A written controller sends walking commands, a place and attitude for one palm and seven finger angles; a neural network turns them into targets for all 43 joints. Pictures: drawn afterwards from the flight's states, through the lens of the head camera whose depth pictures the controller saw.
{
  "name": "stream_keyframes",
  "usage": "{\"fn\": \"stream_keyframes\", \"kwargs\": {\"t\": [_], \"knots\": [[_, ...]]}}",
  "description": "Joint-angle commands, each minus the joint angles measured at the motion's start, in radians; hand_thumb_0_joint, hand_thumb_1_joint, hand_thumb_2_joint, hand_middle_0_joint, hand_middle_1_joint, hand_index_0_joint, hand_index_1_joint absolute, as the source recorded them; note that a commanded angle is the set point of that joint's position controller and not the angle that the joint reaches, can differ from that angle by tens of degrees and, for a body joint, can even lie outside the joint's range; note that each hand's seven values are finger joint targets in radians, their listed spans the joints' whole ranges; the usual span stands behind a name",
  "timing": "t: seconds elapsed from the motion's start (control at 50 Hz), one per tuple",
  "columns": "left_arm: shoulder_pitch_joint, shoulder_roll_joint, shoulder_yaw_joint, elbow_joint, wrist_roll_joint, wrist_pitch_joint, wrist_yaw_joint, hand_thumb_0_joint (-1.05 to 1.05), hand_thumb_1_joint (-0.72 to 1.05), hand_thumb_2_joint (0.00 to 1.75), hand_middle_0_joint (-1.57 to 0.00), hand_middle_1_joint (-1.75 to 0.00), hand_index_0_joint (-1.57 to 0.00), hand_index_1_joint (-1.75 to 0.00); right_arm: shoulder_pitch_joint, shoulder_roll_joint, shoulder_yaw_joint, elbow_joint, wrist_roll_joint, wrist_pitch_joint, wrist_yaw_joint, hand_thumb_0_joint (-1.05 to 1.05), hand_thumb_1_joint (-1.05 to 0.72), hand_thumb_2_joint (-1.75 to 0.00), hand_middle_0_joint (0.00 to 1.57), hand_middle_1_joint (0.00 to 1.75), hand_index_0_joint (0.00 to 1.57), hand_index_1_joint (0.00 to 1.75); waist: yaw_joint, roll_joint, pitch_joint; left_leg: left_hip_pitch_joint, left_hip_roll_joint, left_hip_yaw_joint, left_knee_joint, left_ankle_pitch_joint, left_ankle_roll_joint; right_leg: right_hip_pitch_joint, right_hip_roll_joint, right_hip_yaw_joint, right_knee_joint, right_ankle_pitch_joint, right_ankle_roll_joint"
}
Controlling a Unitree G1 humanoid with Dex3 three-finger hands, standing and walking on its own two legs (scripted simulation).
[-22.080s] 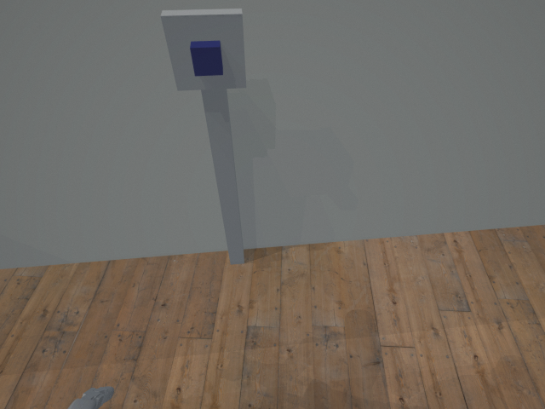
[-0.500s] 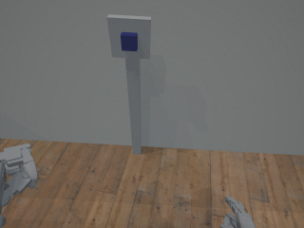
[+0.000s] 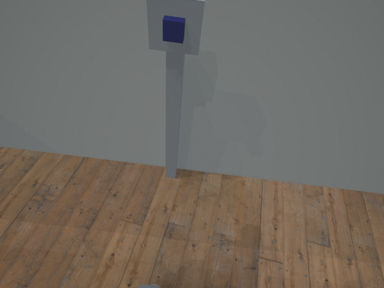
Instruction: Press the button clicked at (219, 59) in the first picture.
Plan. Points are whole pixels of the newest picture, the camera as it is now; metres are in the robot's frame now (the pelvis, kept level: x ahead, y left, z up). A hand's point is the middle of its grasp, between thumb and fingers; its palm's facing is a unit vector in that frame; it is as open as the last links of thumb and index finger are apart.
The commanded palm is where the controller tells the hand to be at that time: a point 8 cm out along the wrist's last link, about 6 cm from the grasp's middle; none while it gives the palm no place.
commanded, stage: let the arm hang, fingers relaxed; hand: left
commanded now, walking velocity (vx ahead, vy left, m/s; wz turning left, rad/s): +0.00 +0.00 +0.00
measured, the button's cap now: (174, 29) +0.76 +0.11 +0.15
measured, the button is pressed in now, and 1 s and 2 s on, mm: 0 0 0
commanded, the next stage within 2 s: stand and wait in 0.68 s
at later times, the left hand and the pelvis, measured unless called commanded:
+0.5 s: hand out of the picture +0.07 +0.20 -0.16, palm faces +0.01 -0.97 -0.24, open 7.3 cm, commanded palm none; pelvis +0.03 +0.00 +0.01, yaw -1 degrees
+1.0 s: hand out of the picture +0.07 +0.18 -0.16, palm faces -0.01 -0.97 -0.26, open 7.4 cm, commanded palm none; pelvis +0.05 -0.02 +0.01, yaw -2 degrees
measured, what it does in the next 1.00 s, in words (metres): shifts its weight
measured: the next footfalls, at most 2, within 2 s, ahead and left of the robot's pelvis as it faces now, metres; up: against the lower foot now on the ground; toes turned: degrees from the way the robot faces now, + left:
none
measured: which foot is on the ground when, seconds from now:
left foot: down 0.00-1.00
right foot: down 0.00-1.00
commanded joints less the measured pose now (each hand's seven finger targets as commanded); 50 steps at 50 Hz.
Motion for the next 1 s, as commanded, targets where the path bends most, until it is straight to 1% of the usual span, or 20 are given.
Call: {"fn": "stream_keyframes", "kwargs": {"t": [0.0, 0.08, 0.16, 0.18, 0.22, 0.24, 0.26, 0.28, 0.3, 0.34, 0.4, 0.46, 0.5, 0.56, 0.6, 0.68, 0.7, 0.76, 0.86, 0.98], "knots": [[0.021, 0.159, 0.038, 0.009, -0.003, -0.051, -0.001, 0.0, 0.9, 0.9, -0.49, -0.62, -0.49, -0.62, -0.042, -0.15, -0.047, -0.06, 0.004, -0.031, -0.017, 0.0, -0.9, -0.9, 0.2, 0.3, 0.2, 0.3, 0.007, 0.161, -0.06, -0.031, 0.088, -0.126, -0.197, -0.184, 0.035, 0.073, -0.108, 0.172, -0.174, -0.16, -0.055], [-0.022, 0.152, 0.031, 0.068, -0.006, -0.054, 0.002, 0.0, 0.9, 0.9, -0.35, -0.46, -0.35, -0.46, 0.025, -0.121, -0.05, 0.003, 0.005, -0.022, -0.018, 0.0, -0.9, -0.9, 0.2, 0.3, 0.2, 0.3, -0.024, 0.018, -0.02, 0.085, 0.063, -0.063, -0.106, -0.119, 0.024, -0.062, -0.161, 0.204, -0.272, -0.278, -0.08], [-0.058, 0.146, 0.029, 0.1, -0.005, -0.051, 0.009, 0.0, 0.9, 0.9, -0.2, -0.3, -0.2, -0.3, 0.067, -0.098, -0.049, 0.052, 0.004, -0.018, -0.019, 0.0, -0.9, -0.9, 0.2, 0.3, 0.2, 0.3, -0.042, -0.031, 0.02, 0.143, 0.064, -0.034, -0.055, -0.081, 0.019, -0.149, -0.18, 0.201, -0.299, -0.323, -0.087], [-0.061, 0.142, 0.029, 0.108, -0.005, -0.05, 0.01, 0.0, 0.9, 0.9, -0.2, -0.3, -0.2, -0.3, 0.071, -0.097, -0.047, 0.061, 0.003, -0.02, -0.02, 0.0, -0.9, -0.9, 0.2, 0.3, 0.2, 0.3, -0.042, -0.019, 0.03, 0.136, 0.072, -0.041, -0.071, -0.081, 0.021, -0.151, -0.175, 0.19, -0.287, -0.319, -0.082], [-0.048, 0.136, 0.027, 0.126, -0.007, -0.049, 0.01, 0.0, 0.9, 0.9, -0.2, -0.3, -0.2, -0.3, 0.05, -0.097, -0.042, 0.07, 0.001, -0.026, -0.02, 0.0, -0.9, -0.9, 0.2, 0.3, 0.2, 0.3, -0.03, 0.065, 0.046, 0.095, 0.096, -0.085, -0.155, -0.082, 0.029, -0.108, -0.136, 0.168, -0.234, -0.26, -0.063], [-0.038, 0.136, 0.028, 0.133, -0.009, -0.047, 0.009, 0.0, 0.9, 0.9, -0.2, -0.3, -0.2, -0.3, 0.039, -0.102, -0.04, 0.071, 0.001, -0.031, -0.022, 0.0, -0.9, -0.9, 0.2, 0.3, 0.2, 0.3, -0.018, 0.085, 0.052, 0.046, 0.114, -0.127, -0.218, -0.107, 0.037, -0.052, -0.109, 0.148, -0.199, -0.207, -0.05], [-0.023, 0.133, 0.029, 0.141, -0.009, -0.046, 0.009, 0.0, 0.9, 0.9, -0.2, -0.3, -0.2, -0.3, 0.013, -0.117, -0.04, 0.071, 0.001, -0.036, -0.024, 0.0, -0.9, -0.9, 0.2, 0.3, 0.2, 0.3, -0.001, 0.112, 0.06, 0.0, 0.131, -0.16, -0.264, -0.142, 0.044, 0.0, -0.095, 0.138, -0.179, -0.157, -0.04], [-0.008, 0.132, 0.029, 0.15, -0.009, -0.047, 0.009, 0.0, 0.9, 0.9, -0.2, -0.3, -0.2, -0.3, -0.008, -0.128, -0.04, 0.068, 0.003, -0.042, -0.026, 0.0, -0.9, -0.9, 0.2, 0.3, 0.2, 0.3, 0.01, 0.117, 0.045, -0.017, 0.14, -0.181, -0.289, -0.136, 0.05, 0.051, -0.089, 0.135, -0.164, -0.096, -0.036], [0.0, 0.131, 0.026, 0.156, -0.008, -0.048, 0.01, 0.0, 0.9, 0.9, -0.2, -0.3, -0.2, -0.3, -0.025, -0.134, -0.04, 0.068, 0.005, -0.045, -0.027, 0.0, -0.9, -0.9, 0.2, 0.3, 0.2, 0.3, 0.019, 0.128, 0.042, -0.024, 0.142, -0.18, -0.296, -0.124, 0.05, 0.076, -0.09, 0.132, -0.158, -0.067, -0.035], [-0.004, 0.124, 0.027, 0.164, -0.009, -0.052, 0.01, 0.0, 0.9, 0.9, -0.2, -0.3, -0.2, -0.3, -0.03, -0.124, -0.037, 0.074, 0.005, -0.051, -0.028, 0.0, -0.9, -0.9, 0.2, 0.3, 0.2, 0.3, 0.018, 0.109, 0.011, -0.011, 0.138, -0.17, -0.304, -0.086, 0.045, 0.116, -0.097, 0.131, -0.159, -0.029, -0.032], [-0.014, 0.118, 0.026, 0.164, -0.009, -0.057, 0.012, 0.0, 0.9, 0.9, -0.2, -0.3, -0.2, -0.3, -0.036, -0.115, -0.036, 0.081, 0.009, -0.054, -0.028, 0.0, -0.9, -0.9, 0.2, 0.3, 0.2, 0.3, 0.014, 0.098, -0.042, 0.059, 0.127, -0.132, -0.274, 0.029, 0.038, 0.131, -0.109, 0.13, -0.171, 0.018, -0.029], [-0.038, 0.109, 0.024, 0.163, -0.009, -0.061, 0.013, 0.0, 0.9, 0.9, -0.2, -0.3, -0.2, -0.3, -0.042, -0.104, -0.034, 0.091, 0.008, -0.054, -0.029, 0.0, -0.9, -0.9, 0.2, 0.3, 0.2, 0.3, 0.006, 0.075, -0.051, 0.094, 0.12, -0.102, -0.252, 0.102, 0.028, 0.129, -0.122, 0.131, -0.187, 0.052, -0.026], [-0.048, 0.111, 0.024, 0.16, -0.009, -0.062, 0.014, 0.0, 0.9, 0.9, -0.2, -0.3, -0.2, -0.3, -0.049, -0.102, -0.034, 0.094, 0.009, -0.053, -0.029, 0.0, -0.9, -0.9, 0.2, 0.3, 0.2, 0.3, 0.003, 0.083, -0.047, 0.112, 0.12, -0.092, -0.243, 0.127, 0.025, 0.118, -0.121, 0.133, -0.193, 0.061, -0.026], [-0.064, 0.107, 0.024, 0.162, -0.009, -0.062, 0.015, 0.0, 0.9, 0.9, -0.2, -0.3, -0.2, -0.3, -0.057, -0.1, -0.032, 0.1, 0.008, -0.053, -0.03, 0.0, -0.9, -0.9, 0.2, 0.3, 0.2, 0.3, -0.002, 0.078, -0.037, 0.118, 0.12, -0.084, -0.246, 0.145, 0.02, 0.119, -0.124, 0.135, -0.2, 0.075, -0.023], [-0.065, 0.109, 0.023, 0.162, -0.008, -0.063, 0.016, 0.0, 0.9, 0.9, -0.2, -0.3, -0.2, -0.3, -0.068, -0.105, -0.033, 0.1, 0.01, -0.051, -0.03, 0.0, -0.9, -0.9, 0.2, 0.3, 0.2, 0.3, -0.003, 0.056, -0.033, 0.134, 0.119, -0.077, -0.237, 0.152, 0.019, 0.11, -0.123, 0.139, -0.21, 0.08, -0.024], [-0.077, 0.108, 0.023, 0.166, -0.01, -0.065, 0.017, 0.0, 0.9, 0.9, -0.2, -0.3, -0.2, -0.3, -0.075, -0.106, -0.03, 0.107, 0.009, -0.052, -0.032, 0.0, -0.9, -0.9, 0.2, 0.3, 0.2, 0.3, -0.007, 0.08, -0.042, 0.151, 0.119, -0.066, -0.237, 0.17, 0.014, 0.121, -0.128, 0.143, -0.213, 0.11, -0.024], [-0.072, 0.107, 0.023, 0.166, -0.01, -0.065, 0.017, 0.0, 0.9, 0.9, -0.2, -0.3, -0.2, -0.3, -0.08, -0.107, -0.03, 0.104, 0.01, -0.05, -0.032, 0.0, -0.9, -0.9, 0.2, 0.3, 0.2, 0.3, -0.005, 0.064, -0.039, 0.157, 0.121, -0.062, -0.231, 0.172, 0.015, 0.115, -0.124, 0.141, -0.218, 0.111, -0.023], [-0.076, 0.107, 0.022, 0.168, -0.01, -0.066, 0.018, 0.0, 0.9, 0.9, -0.2, -0.3, -0.2, -0.3, -0.083, -0.108, -0.028, 0.109, 0.01, -0.051, -0.034, 0.0, -0.9, -0.9, 0.2, 0.3, 0.2, 0.3, -0.008, 0.073, -0.046, 0.168, 0.122, -0.055, -0.231, 0.187, 0.013, 0.127, -0.129, 0.146, -0.219, 0.146, -0.024], [-0.071, 0.115, 0.022, 0.171, -0.012, -0.071, 0.02, 0.0, 0.9, 0.9, -0.2, -0.3, -0.2, -0.3, -0.088, -0.115, -0.031, 0.112, 0.011, -0.049, -0.035, 0.0, -0.9, -0.9, 0.2, 0.3, 0.2, 0.3, -0.01, 0.046, -0.061, 0.191, 0.122, -0.042, -0.22, 0.202, 0.01, 0.14, -0.132, 0.149, -0.227, 0.204, -0.028], [-0.071, 0.126, 0.022, 0.174, -0.013, -0.072, 0.021, 0.0, 0.9, 0.9, -0.2, -0.3, -0.2, -0.3, -0.094, -0.121, -0.031, 0.118, 0.012, -0.045, -0.035, 0.0, -0.9, -0.9, 0.2, 0.3, 0.2, 0.3, -0.009, 0.056, -0.047, 0.193, 0.122, -0.033, -0.22, 0.185, 0.005, 0.14, -0.133, 0.154, -0.238, 0.204, -0.031]]}}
